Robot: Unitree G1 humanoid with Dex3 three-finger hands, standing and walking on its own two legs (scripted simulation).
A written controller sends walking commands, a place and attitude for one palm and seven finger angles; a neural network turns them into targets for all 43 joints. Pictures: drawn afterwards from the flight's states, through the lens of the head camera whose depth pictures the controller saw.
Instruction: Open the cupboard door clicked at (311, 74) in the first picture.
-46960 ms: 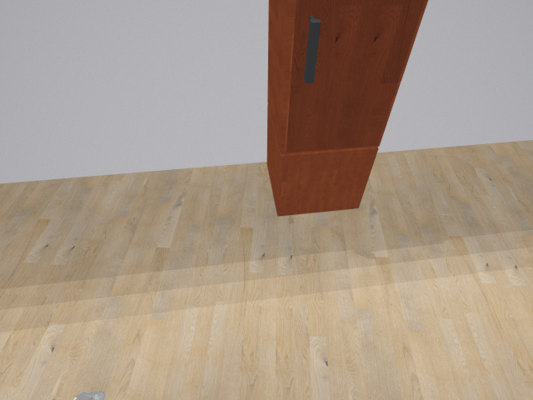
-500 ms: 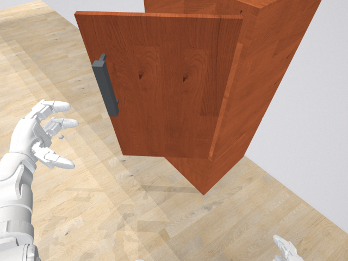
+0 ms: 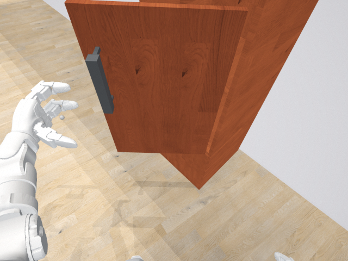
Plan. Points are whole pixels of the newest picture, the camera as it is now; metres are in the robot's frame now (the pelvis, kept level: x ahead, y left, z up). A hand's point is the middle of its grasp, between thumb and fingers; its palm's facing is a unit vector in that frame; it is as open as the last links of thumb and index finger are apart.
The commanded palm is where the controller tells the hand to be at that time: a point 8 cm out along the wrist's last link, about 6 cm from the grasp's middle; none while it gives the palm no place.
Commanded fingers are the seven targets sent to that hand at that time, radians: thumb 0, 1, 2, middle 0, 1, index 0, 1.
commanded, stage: move the hooked fingers beside the handle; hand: left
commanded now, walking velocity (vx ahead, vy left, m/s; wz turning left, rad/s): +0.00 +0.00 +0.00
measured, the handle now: (103, 82) +0.54 +0.19 +0.09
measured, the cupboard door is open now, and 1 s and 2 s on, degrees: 45 45 44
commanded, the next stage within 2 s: slide the fingers in behind the handle in 1.48 s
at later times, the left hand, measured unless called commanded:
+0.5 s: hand (67, 99) +0.46 +0.26 +0.10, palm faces -0.01 -1.00 +0.00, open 14.0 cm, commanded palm +0.45 +0.31 +0.10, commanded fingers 0.00 -0.50 0.30 -0.30 -1.20 -0.30 -1.20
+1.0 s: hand (72, 91) +0.49 +0.26 +0.09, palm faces -0.02 -1.00 +0.00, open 14.0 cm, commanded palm +0.47 +0.30 +0.09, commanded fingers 0.00 -0.50 0.30 -0.30 -1.20 -0.30 -1.20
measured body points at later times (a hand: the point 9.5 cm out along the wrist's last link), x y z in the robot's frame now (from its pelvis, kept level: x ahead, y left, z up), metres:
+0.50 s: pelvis -0.01 +0.00 -0.01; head +0.08 +0.02 +0.43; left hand +0.45 +0.31 +0.11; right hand +0.01 -0.28 -0.12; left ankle +0.03 +0.11 -0.71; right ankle -0.03 -0.12 -0.71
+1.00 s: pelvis +0.00 +0.01 -0.02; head +0.11 +0.03 +0.42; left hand +0.49 +0.31 +0.10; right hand -0.02 -0.26 -0.12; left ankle +0.03 +0.11 -0.71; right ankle -0.03 -0.12 -0.71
